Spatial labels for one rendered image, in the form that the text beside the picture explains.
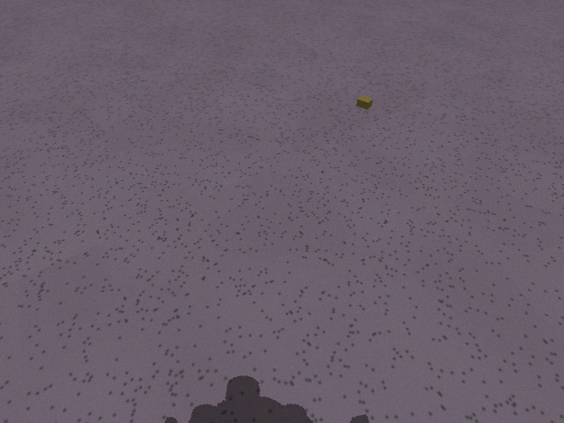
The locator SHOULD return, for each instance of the small box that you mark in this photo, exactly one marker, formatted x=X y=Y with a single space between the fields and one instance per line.
x=364 y=102

